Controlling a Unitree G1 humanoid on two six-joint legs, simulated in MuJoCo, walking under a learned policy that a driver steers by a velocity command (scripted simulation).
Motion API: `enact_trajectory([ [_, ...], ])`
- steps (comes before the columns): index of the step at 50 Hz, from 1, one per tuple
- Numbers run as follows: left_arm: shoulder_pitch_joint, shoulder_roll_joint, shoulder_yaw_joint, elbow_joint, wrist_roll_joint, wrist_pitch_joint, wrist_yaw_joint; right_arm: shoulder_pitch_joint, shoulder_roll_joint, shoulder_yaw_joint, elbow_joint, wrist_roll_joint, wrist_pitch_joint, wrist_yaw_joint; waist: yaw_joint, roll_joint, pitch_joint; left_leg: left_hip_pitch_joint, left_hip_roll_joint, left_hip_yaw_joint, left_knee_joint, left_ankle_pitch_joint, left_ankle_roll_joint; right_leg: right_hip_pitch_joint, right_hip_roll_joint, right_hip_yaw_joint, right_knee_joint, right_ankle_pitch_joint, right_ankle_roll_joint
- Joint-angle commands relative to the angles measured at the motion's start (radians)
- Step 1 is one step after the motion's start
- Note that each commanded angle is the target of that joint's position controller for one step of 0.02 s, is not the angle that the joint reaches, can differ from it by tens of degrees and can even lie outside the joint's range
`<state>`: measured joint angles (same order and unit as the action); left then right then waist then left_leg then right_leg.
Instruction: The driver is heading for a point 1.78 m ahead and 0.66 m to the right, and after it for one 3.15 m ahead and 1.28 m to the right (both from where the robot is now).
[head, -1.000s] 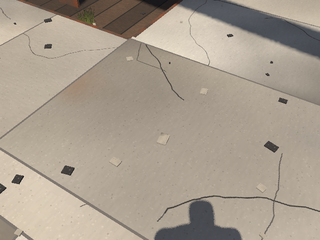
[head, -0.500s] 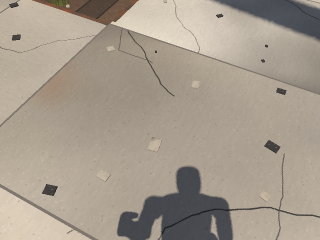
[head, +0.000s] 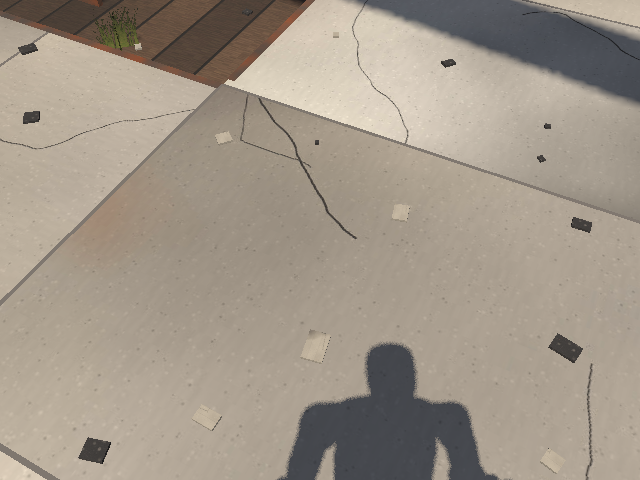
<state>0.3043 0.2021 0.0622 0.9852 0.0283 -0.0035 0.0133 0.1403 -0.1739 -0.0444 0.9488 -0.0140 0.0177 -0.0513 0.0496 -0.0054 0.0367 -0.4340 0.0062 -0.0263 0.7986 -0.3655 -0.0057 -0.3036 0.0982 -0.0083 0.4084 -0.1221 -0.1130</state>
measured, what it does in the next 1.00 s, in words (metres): walks ahead, turning right: left foot, then right foot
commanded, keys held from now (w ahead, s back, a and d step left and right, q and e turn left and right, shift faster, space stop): e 0.36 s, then w+e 0.30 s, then w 0.34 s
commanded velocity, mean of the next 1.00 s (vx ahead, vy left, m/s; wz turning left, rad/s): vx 0.22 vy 0.00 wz -0.46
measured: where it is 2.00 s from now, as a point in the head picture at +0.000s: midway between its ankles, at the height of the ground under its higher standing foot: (536, 400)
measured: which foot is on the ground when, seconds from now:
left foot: up 0.00-0.10, down 0.12-0.62, up 0.64-1.00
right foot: down 0.00-0.12, up 0.14-0.62, down 0.64-1.00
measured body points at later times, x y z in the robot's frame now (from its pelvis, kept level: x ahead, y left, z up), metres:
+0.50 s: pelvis +0.00 +0.02 +0.01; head +0.03 +0.02 +0.45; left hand +0.19 +0.24 -0.13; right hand -0.01 -0.26 -0.12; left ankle +0.01 +0.12 -0.74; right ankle -0.04 -0.09 -0.70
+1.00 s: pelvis +0.14 -0.11 -0.01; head +0.16 -0.14 +0.44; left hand +0.24 +0.14 -0.13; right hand +0.17 -0.40 -0.13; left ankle +0.35 -0.08 -0.69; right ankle -0.03 -0.09 -0.74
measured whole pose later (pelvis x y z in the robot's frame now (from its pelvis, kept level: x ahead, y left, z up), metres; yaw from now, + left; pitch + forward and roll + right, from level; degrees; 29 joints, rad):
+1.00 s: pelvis +0.14 -0.11 -0.01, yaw -30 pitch +1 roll +0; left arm 0.45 0.23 0.03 0.92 0.01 -0.07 0.00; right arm 0.11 -0.26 -0.04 0.79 -0.03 -0.01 0.06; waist 0.04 0.04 0.04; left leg -0.66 0.07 0.08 0.75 -0.07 0.01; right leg 0.16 0.10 0.05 0.14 -0.32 -0.10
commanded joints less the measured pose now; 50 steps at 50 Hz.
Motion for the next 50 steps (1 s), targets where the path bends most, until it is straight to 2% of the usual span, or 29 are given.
enact_trajectory([
  [1,0.02,0.151,0.041,-0.055,0.002,0.01,0.006,0.048,-0.077,-0.016,-0.049,0.013,-0.01,-0.013,-0.017,-0.095,-0.05,0.014,-0.027,0.002,-0.046,-0.042,-0.001,0.065,-0.292,0.375,-0.142,0.001,-0.154],
  [3,-0.001,0.158,0.048,-0.068,-0.002,0.018,0.006,0.077,-0.078,-0.016,-0.055,0.021,-0.016,-0.019,-0.028,-0.101,-0.061,0.07,-0.044,0.002,-0.141,-0.049,0.008,0.074,-0.286,0.405,-0.114,0.076,-0.139],
  [5,-0.059,0.156,0.051,-0.091,-0.015,0.027,0.005,0.163,-0.072,-0.014,-0.044,0.022,-0.027,-0.024,-0.08,-0.091,-0.069,0.231,-0.054,0.012,-0.375,0.056,0.025,0.004,-0.234,0.39,-0.067,0.063,-0.078],
  [6,-0.063,0.124,0.044,-0.108,-0.023,0.028,0.007,0.198,-0.122,-0.026,-0.044,0.01,-0.033,-0.028,-0.083,-0.028,-0.076,0.343,0.035,-0.067,-0.508,0.066,0.046,-0.09,-0.176,0.345,0.0,-0.06,-0.017],
  [7,-0.041,0.033,0.023,-0.138,-0.044,0.027,0.009,0.182,-0.227,-0.047,-0.069,-0.012,-0.032,-0.033,-0.051,0.205,-0.088,0.449,0.301,-0.331,-0.604,0.076,0.132,-0.26,-0.035,0.172,0.235,-0.319,0.054],
  [8,-0.052,0.096,0.038,-0.134,-0.016,0.029,0.015,0.089,-0.24,-0.05,-0.097,-0.019,-0.027,-0.028,-0.041,0.223,-0.023,0.297,0.423,-0.406,-0.613,0.278,0.237,-0.32,0.027,0.033,0.448,-0.47,0.076],
  [9,-0.053,0.139,0.049,-0.127,0.005,0.031,0.009,0.078,-0.178,-0.035,-0.112,-0.019,-0.03,-0.025,-0.026,0.116,-0.026,0.248,0.39,-0.341,-0.579,0.407,0.264,-0.256,-0.026,0.076,0.587,-0.435,0.08],
  [10,-0.029,0.135,0.055,-0.109,0.007,0.036,0.001,0.031,-0.138,-0.023,-0.121,-0.01,-0.033,-0.022,0.01,0.061,-0.018,0.233,0.321,-0.231,-0.549,0.464,0.237,-0.24,-0.039,0.078,0.656,-0.369,0.09],
  [11,-0.008,0.132,0.057,-0.1,0.01,0.044,-0.003,0.001,-0.132,-0.02,-0.138,-0.009,-0.034,-0.02,0.026,0.063,-0.02,0.25,0.265,-0.143,-0.53,0.501,0.201,-0.25,-0.041,0.065,0.708,-0.318,0.104],
  [12,-0.002,0.132,0.058,-0.097,0.012,0.051,-0.01,0.001,-0.139,-0.02,-0.15,-0.008,-0.035,-0.021,0.021,0.102,-0.03,0.281,0.237,-0.09,-0.513,0.555,0.189,-0.27,-0.042,0.053,0.748,-0.292,0.121],
  [14,-0.03,0.129,0.055,-0.111,0.005,0.063,-0.023,0.051,-0.15,-0.022,-0.149,-0.011,-0.035,-0.014,-0.008,0.12,-0.044,0.335,0.223,-0.032,-0.485,0.652,0.194,-0.292,-0.047,0.033,0.753,-0.274,0.15],
  [18,-0.124,0.116,0.041,-0.165,-0.005,0.079,-0.041,0.136,-0.189,-0.037,-0.136,-0.013,-0.033,-0.007,-0.063,0.143,-0.048,0.439,0.264,-0.013,-0.469,0.664,0.216,-0.31,-0.078,0.012,0.621,-0.282,0.172],
  [20,-0.168,0.117,0.035,-0.195,-0.003,0.083,-0.054,0.16,-0.207,-0.045,-0.138,-0.018,-0.036,0.004,-0.091,0.153,-0.06,0.444,0.287,-0.021,-0.522,0.375,0.216,-0.284,-0.102,-0.004,0.539,-0.273,0.159],
  [22,-0.228,0.123,0.032,-0.234,0.002,0.084,-0.076,0.161,-0.226,-0.054,-0.143,-0.022,-0.04,0.016,-0.112,0.162,-0.03,0.414,0.304,-0.043,-0.592,0.051,0.213,-0.26,-0.121,-0.021,0.462,-0.276,0.14],
  [24,-0.263,0.124,0.028,-0.263,0.002,0.079,-0.093,0.159,-0.246,-0.063,-0.144,-0.025,-0.046,0.027,-0.117,0.154,0.0,0.389,0.322,-0.04,-0.623,-0.071,0.207,-0.227,-0.126,-0.044,0.39,-0.297,0.115],
  [28,-0.256,0.12,0.023,-0.285,-0.003,0.053,-0.101,0.151,-0.274,-0.078,-0.142,-0.026,-0.056,0.049,-0.101,0.137,0.012,0.335,0.33,0.026,-0.609,-0.058,0.181,-0.08,-0.111,-0.094,0.239,-0.321,0.052],
  [30,-0.136,0.112,0.022,-0.252,0.007,0.037,-0.095,0.103,-0.276,-0.08,-0.147,-0.009,-0.048,0.054,-0.029,0.11,0.0,0.238,0.297,0.113,-0.5,-0.031,0.147,0.113,-0.074,-0.131,0.076,-0.223,0.027],
  [31,-0.016,0.136,0.033,-0.204,0.015,0.024,-0.085,0.095,-0.25,-0.071,-0.15,-0.006,-0.044,0.055,0.017,0.044,-0.042,0.134,0.251,0.184,-0.346,-0.028,0.115,0.288,-0.042,-0.119,0.013,-0.224,0.013],
  [32,0.129,0.219,0.059,-0.162,0.024,0.006,-0.068,0.082,-0.178,-0.048,-0.171,-0.014,-0.04,0.06,0.081,-0.192,-0.098,-0.05,0.155,0.296,0.013,-0.093,0.066,0.464,-0.216,0.161,-0.125,-0.421,-0.035],
  [33,0.168,0.349,0.079,-0.191,-0.005,-0.004,-0.057,-0.008,-0.134,-0.034,-0.265,-0.032,-0.045,0.07,0.091,-0.355,-0.049,-0.429,-0.015,0.21,0.245,-0.29,0.026,0.552,-0.469,0.705,-0.268,-0.618,-0.167],
  [34,0.133,0.29,0.064,-0.189,-0.014,-0.001,-0.042,-0.044,-0.198,-0.044,-0.26,-0.052,-0.048,0.077,0.09,-0.159,0.032,-0.477,0.057,0.057,0.319,-0.215,0.031,0.464,-0.48,0.643,-0.271,-0.544,-0.201],
  [35,0.068,0.235,0.04,-0.201,-0.014,-0.005,-0.033,-0.013,-0.207,-0.045,-0.243,-0.021,-0.06,0.094,0.032,-0.123,0.065,-0.435,0.093,0.039,0.301,-0.074,0.038,0.4,-0.422,0.519,-0.258,-0.438,-0.172],
  [36,0.019,0.196,0.026,-0.207,-0.01,-0.015,-0.029,0.032,-0.21,-0.044,-0.212,-0.006,-0.073,0.104,-0.012,-0.094,0.073,-0.367,0.109,0.036,0.253,0.028,0.033,0.359,-0.354,0.407,-0.268,-0.275,-0.133],
  [38,-0.023,0.173,0.013,-0.215,-0.011,-0.04,-0.021,0.094,-0.216,-0.043,-0.166,-0.033,-0.063,0.106,-0.052,-0.092,0.034,-0.278,0.106,0.056,0.232,0.128,0.014,0.349,-0.276,0.264,-0.261,0.052,-0.092],
  [40,0.025,0.182,0.012,-0.19,-0.024,-0.061,-0.026,0.097,-0.198,-0.038,-0.162,-0.036,-0.048,0.105,-0.059,-0.068,0.003,-0.266,0.09,0.074,0.247,0.163,0.001,0.361,-0.261,0.199,-0.228,0.319,-0.089],
  [42,0.078,0.187,0.012,-0.164,-0.029,-0.069,-0.026,0.039,-0.182,-0.031,-0.183,-0.03,-0.042,0.106,-0.044,-0.06,0.015,-0.303,0.089,0.086,0.226,0.194,-0.009,0.365,-0.258,0.17,-0.231,0.399,-0.09],
  [45,0.129,0.173,0.003,-0.136,-0.023,-0.07,-0.021,-0.079,-0.164,-0.019,-0.225,-0.024,-0.041,0.108,-0.015,-0.065,0.059,-0.34,0.079,0.104,0.114,0.258,-0.01,0.364,-0.247,0.147,-0.247,0.428,-0.081],
  [48,0.161,0.173,-0.003,-0.109,-0.018,-0.075,-0.014,-0.169,-0.139,-0.001,-0.258,-0.018,-0.048,0.111,0.007,-0.071,0.086,-0.286,0.053,0.126,-0.048,0.321,0.015,0.362,-0.25,0.128,-0.256,0.48,-0.069],
  [50,0.176,0.182,-0.005,-0.088,-0.015,-0.078,-0.006,-0.198,-0.14,0.004,-0.276,-0.015,-0.051,0.109,0.005,-0.071,0.097,-0.235,0.034,0.133,-0.135,0.325,0.049,0.39,-0.276,0.126,-0.26,0.549,-0.064],
])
